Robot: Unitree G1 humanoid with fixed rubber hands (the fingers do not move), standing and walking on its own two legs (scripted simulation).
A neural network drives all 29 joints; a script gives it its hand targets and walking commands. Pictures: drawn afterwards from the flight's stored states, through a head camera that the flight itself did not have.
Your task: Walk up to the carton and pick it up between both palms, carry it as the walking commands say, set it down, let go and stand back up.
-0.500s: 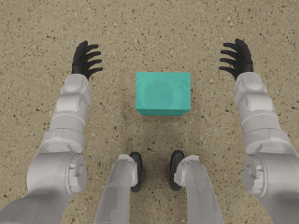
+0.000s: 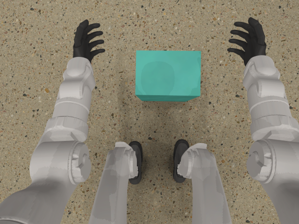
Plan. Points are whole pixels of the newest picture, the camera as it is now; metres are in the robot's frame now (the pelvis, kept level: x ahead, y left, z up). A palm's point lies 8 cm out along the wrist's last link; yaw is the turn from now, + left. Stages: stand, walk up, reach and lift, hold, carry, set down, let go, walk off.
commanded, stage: reach and lift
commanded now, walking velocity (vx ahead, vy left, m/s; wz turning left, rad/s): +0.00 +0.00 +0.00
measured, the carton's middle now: (165, 80) +0.50 -0.03 -0.44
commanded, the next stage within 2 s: none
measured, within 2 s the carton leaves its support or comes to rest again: neither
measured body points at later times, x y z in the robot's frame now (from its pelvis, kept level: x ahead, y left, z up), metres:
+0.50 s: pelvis -0.03 +0.00 -0.13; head +0.31 -0.01 +0.16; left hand +0.51 +0.18 -0.28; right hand +0.51 -0.21 -0.28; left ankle +0.08 +0.11 -0.55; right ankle +0.09 -0.11 -0.55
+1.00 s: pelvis -0.04 -0.01 -0.20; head +0.33 -0.02 +0.06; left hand +0.50 +0.17 -0.38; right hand +0.51 -0.20 -0.38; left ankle +0.08 +0.11 -0.55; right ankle +0.09 -0.11 -0.55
